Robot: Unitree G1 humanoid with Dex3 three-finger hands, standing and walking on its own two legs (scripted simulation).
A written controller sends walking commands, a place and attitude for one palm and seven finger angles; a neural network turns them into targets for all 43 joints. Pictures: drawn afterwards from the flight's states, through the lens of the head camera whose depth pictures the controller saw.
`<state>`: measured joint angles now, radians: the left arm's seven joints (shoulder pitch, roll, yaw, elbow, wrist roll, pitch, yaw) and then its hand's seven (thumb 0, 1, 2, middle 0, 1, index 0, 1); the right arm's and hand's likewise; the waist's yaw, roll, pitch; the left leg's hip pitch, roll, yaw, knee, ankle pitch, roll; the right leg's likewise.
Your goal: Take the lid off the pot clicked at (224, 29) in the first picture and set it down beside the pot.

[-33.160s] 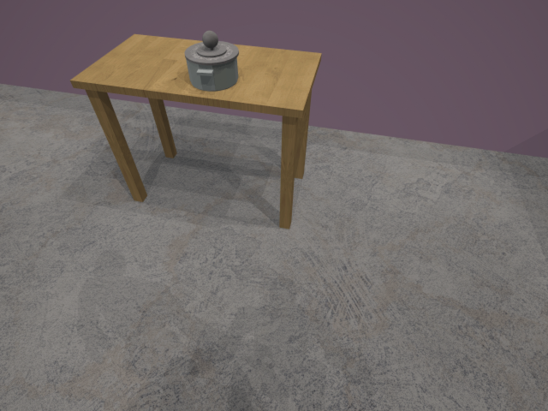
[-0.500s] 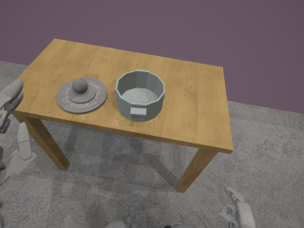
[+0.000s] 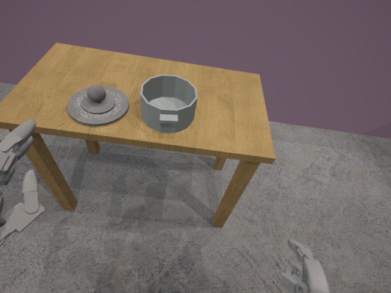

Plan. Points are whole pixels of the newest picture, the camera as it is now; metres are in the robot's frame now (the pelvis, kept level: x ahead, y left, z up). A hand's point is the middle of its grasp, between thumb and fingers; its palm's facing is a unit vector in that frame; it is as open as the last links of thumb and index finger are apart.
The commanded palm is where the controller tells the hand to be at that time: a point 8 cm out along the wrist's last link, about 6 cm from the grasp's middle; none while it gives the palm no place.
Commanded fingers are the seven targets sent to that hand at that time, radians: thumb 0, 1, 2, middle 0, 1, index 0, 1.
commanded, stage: stop stepping back and stand still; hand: left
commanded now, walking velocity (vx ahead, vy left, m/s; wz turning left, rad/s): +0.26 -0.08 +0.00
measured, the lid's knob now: (96, 93) +0.67 +0.31 -0.03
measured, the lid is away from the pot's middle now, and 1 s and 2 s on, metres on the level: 0.23 0.23 0.23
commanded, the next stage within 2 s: let the arm hang, fingers relaxed in 1.96 s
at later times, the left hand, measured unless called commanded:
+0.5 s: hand out of the picture +0.11 +0.26 +0.17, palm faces +0.37 -0.85 -0.38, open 7.5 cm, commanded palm +0.05 +0.30 +0.19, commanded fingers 0.00 0.90 0.90 -0.20 -0.30 -0.20 -0.30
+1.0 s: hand out of the picture -0.06 +0.19 -0.18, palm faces -0.01 -0.99 -0.15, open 7.3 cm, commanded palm none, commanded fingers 0.00 0.90 0.90 -0.20 -0.30 -0.20 -0.30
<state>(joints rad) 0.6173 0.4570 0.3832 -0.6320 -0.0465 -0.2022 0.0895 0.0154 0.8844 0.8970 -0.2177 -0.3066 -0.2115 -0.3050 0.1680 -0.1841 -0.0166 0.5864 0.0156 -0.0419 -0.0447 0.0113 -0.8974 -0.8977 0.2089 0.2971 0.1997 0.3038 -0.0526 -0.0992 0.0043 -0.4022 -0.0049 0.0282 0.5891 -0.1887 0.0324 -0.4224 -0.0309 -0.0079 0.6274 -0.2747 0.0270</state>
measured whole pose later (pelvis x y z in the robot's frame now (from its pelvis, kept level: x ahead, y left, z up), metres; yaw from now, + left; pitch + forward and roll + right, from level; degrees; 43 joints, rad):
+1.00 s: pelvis -0.11 +0.01 -0.01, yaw +0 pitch +1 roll +0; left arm 0.32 0.21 0.02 0.81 0.03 0.07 0.00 0.01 0.94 0.90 -0.21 -0.30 -0.20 -0.30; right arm 0.31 -0.20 -0.06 0.85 -0.03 0.05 0.00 0.01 -0.90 -0.90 0.21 0.30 0.20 0.30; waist -0.02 -0.08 0.01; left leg -0.50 0.01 -0.01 0.83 -0.42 0.01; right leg -0.38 0.01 0.06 0.68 -0.34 -0.01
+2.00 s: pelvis -0.04 -0.01 +0.02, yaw -1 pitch -1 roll -1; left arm 0.25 0.16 0.03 1.08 0.01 0.01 0.04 0.01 0.91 0.90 -0.20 -0.30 -0.20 -0.30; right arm 0.28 -0.12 -0.05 1.10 -0.01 0.00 -0.04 0.00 -0.90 -0.90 0.20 0.30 0.19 0.30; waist -0.01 -0.01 0.06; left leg -0.15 0.03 0.03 0.47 -0.31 0.00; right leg -0.14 0.04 0.05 0.43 -0.29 -0.01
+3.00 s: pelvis -0.04 +0.01 +0.02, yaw -1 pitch -1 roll -1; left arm 0.27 0.14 0.02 1.11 0.01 0.01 0.05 0.01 0.91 0.90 -0.20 -0.30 -0.20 -0.30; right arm 0.31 -0.09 -0.05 1.12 -0.01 -0.01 -0.05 0.00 -0.90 -0.90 0.20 0.30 0.19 0.30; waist -0.01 -0.02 0.05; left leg -0.13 0.00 0.05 0.44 -0.30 0.03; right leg -0.12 0.01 0.06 0.41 -0.28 0.02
